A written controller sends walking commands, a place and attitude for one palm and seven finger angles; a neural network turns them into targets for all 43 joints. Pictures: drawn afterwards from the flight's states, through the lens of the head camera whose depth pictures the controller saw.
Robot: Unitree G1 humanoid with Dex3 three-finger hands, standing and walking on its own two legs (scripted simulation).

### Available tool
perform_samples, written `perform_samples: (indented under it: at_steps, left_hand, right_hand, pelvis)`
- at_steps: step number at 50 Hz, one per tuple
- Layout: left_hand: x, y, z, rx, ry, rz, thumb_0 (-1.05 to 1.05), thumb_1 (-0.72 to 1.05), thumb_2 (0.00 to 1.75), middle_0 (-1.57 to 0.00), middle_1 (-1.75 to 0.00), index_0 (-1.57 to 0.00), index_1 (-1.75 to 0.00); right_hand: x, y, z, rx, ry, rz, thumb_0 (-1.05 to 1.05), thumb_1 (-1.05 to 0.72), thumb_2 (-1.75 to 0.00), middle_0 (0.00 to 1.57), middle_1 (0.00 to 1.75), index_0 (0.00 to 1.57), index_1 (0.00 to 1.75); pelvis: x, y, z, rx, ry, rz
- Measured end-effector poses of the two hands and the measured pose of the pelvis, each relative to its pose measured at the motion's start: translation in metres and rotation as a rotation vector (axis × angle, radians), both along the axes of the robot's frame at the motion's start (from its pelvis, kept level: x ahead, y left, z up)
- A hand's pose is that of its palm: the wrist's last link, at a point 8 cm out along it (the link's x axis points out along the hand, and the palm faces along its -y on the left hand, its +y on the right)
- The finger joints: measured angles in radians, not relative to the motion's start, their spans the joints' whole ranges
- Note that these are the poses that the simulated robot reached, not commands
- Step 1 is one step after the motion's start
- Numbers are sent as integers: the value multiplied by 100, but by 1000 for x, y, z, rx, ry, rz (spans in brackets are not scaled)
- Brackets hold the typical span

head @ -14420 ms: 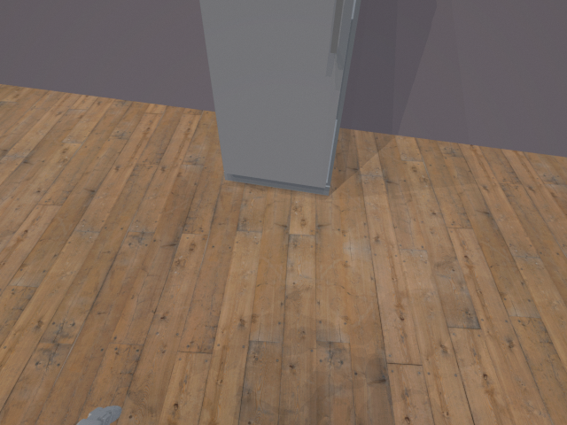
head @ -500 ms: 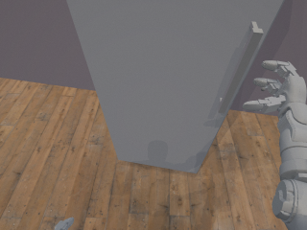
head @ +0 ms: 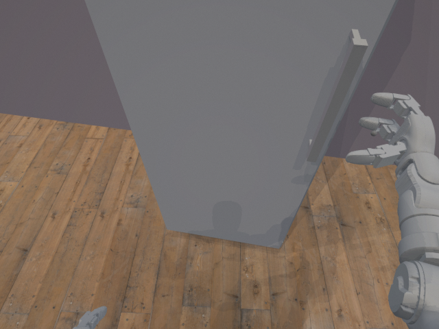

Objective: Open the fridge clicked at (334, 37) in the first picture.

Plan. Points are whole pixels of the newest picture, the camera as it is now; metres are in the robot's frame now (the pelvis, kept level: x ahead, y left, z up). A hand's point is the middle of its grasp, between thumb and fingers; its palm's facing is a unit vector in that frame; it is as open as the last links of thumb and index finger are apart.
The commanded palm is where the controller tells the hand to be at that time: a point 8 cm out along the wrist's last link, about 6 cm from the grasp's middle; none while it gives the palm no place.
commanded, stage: move the hooked fingers beside the handle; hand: right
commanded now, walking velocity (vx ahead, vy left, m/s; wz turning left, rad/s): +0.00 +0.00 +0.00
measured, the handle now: (329, 105) +0.52 -0.15 +0.14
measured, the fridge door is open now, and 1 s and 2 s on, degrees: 0 0 0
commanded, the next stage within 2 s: feel for the door with the fingertips in 0.18 s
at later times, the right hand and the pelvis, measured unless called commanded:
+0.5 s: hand (358, 131) +0.45 -0.19 +0.14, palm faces +0.07 +1.00 +0.01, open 14.0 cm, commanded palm +0.42 -0.23 +0.14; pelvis +0.00 -0.01 +0.00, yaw +0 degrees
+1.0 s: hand (353, 125) +0.46 -0.18 +0.15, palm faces +0.10 +0.99 -0.01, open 14.0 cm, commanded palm +0.44 -0.22 +0.14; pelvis -0.01 +0.01 +0.00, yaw -1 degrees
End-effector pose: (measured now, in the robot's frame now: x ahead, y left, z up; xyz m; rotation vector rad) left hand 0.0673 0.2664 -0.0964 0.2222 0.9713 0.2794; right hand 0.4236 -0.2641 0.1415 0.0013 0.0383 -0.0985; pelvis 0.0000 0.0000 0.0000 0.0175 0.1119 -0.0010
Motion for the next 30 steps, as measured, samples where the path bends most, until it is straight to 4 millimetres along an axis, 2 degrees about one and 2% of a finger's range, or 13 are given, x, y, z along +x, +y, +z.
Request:
perform_samples:
  at_steps: [8,18,30]
  left_hand:
    - [8,-11,-1,-12,-7,-19,1,90,89,-20,-30,-20,-30]
    - [7,-16,-2,-25,0,-15,1,90,89,-20,-30,-20,-30]
    - [2,-10,-3,-26,7,-9,1,90,89,-20,-30,-20,-30]
  right_hand:
    - [3,3,2,-3,-22,8,-1,50,-30,30,120,30,120]
    - [3,9,-2,7,7,6,-1,50,-30,30,120,30,120]
    - [5,34,-2,12,-6,17,-1,50,-30,30,120,30,120]
  pelvis:
    - [2,-5,0,3,3,-3]
    - [5,-7,0,3,-5,-3]
    - [3,-3,1,1,-7,-1]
